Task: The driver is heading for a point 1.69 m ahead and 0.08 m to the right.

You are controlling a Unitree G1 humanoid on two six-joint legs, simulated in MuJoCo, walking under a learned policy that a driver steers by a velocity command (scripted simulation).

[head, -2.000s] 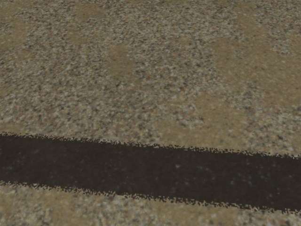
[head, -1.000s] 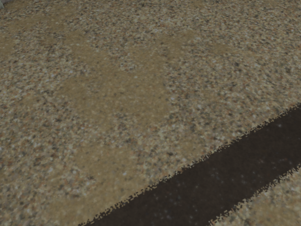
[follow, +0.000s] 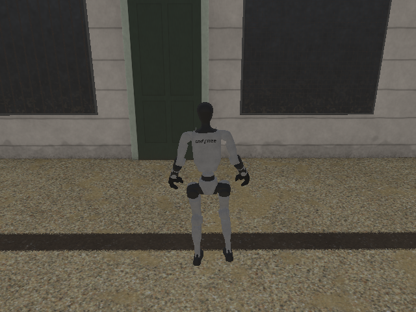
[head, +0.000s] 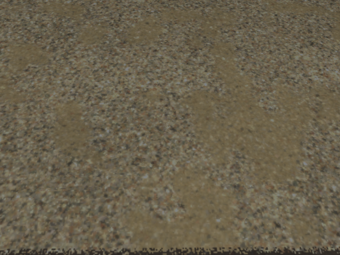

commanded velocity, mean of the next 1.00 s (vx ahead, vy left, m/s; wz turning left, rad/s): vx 0.00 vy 0.00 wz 0.30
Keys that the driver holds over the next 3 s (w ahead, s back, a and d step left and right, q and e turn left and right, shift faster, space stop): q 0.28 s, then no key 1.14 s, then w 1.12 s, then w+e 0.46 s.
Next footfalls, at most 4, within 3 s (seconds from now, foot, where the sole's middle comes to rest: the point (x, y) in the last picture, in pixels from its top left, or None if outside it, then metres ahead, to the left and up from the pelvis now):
0.18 right None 0.07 -0.12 -0.78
0.54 left None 0.00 0.12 -0.78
2.18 left None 0.42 0.21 -0.78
2.70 right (153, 174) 0.76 0.06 -0.78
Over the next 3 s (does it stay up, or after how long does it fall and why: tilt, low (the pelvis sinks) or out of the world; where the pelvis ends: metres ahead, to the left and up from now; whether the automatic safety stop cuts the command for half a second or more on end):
stays up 0.73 0.12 0.01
